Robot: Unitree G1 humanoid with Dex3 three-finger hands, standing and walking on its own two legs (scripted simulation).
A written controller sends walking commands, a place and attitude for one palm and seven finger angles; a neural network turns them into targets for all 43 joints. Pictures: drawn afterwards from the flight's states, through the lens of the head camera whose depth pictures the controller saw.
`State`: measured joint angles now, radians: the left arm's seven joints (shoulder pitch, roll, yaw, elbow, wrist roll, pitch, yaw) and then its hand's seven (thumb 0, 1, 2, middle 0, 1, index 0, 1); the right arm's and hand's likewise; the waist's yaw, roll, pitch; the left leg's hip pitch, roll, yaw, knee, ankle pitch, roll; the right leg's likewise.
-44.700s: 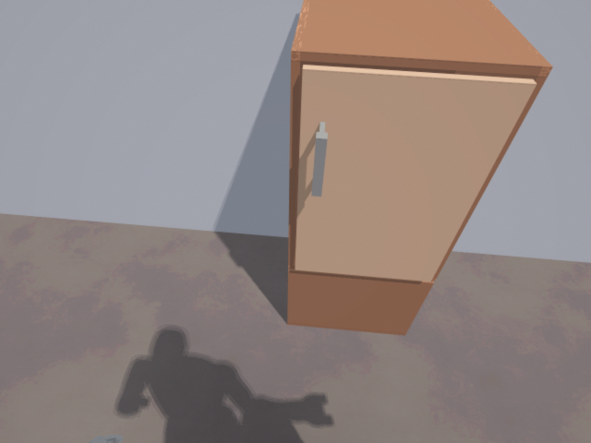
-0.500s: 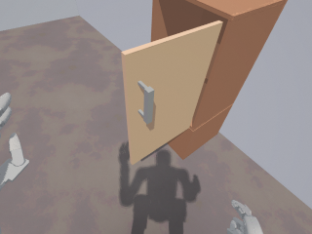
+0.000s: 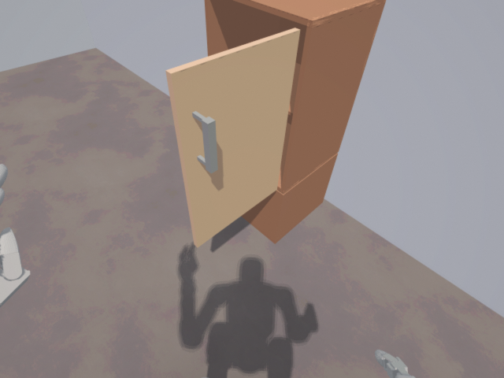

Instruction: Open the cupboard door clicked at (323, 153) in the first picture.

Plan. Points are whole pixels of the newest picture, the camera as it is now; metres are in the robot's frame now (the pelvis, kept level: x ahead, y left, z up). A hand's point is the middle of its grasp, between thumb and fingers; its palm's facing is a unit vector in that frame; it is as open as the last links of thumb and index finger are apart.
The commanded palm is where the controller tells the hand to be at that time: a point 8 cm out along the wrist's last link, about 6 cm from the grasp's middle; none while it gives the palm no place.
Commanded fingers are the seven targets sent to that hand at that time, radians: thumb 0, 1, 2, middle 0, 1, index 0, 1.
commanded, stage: stop stepping back and stand still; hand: left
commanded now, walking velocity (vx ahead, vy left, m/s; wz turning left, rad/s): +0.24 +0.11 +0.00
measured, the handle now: (204, 142) +0.60 +0.16 +0.04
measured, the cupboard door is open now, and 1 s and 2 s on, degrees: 90 90 90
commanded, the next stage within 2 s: let the arm hang, fingers relaxed in 0.40 s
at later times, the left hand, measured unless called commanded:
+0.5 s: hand (3, 297) +0.16 +0.28 +0.16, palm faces +0.47 -0.74 -0.48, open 7.4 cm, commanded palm none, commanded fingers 0.00 0.90 0.90 -0.20 -0.30 -0.20 -0.30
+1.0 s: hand out of the picture -0.09 +0.20 -0.17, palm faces +0.11 -0.97 -0.21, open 7.1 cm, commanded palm none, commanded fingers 0.00 0.90 0.90 -0.20 -0.30 -0.20 -0.30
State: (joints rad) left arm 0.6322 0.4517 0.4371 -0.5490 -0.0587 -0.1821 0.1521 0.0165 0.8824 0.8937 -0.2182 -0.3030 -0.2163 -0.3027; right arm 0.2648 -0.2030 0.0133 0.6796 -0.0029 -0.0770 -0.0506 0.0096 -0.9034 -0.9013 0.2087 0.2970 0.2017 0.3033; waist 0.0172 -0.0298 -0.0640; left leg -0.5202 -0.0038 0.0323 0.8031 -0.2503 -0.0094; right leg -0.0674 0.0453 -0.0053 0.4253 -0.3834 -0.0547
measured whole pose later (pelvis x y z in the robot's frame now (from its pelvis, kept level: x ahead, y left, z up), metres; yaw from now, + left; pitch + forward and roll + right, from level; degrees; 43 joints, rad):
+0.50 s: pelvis -0.03 +0.01 +0.00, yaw +1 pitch -1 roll -1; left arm 0.55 0.40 0.42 -0.42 -0.03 -0.23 0.16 0.01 0.88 0.89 -0.22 -0.30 -0.22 -0.30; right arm 0.26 -0.22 0.00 0.67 0.00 -0.12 -0.07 0.01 -0.90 -0.90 0.21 0.30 0.20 0.30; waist 0.00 0.02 0.01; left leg -0.28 0.01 0.01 0.54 -0.25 0.01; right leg -0.16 0.04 -0.04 0.52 -0.35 -0.04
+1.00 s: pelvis -0.08 +0.01 +0.00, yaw +6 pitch -3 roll -2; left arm 0.30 0.20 0.01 1.03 0.02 0.04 0.02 -0.01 0.96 0.89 -0.21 -0.30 -0.20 -0.30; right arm 0.28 -0.18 -0.01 1.04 -0.03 0.05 -0.02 0.01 -0.91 -0.90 0.20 0.30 0.20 0.30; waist -0.01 0.01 0.07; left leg -0.31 0.00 -0.04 0.49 -0.14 0.01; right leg -0.18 0.05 -0.03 0.46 -0.24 -0.03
